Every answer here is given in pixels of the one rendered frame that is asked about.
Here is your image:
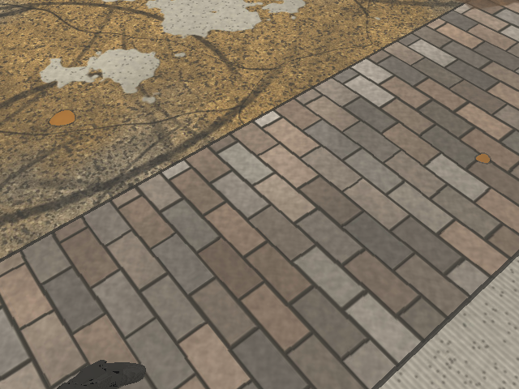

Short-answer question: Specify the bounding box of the left robot hand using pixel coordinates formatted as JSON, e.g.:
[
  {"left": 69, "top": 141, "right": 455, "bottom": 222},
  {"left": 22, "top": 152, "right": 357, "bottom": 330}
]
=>
[{"left": 57, "top": 360, "right": 146, "bottom": 389}]

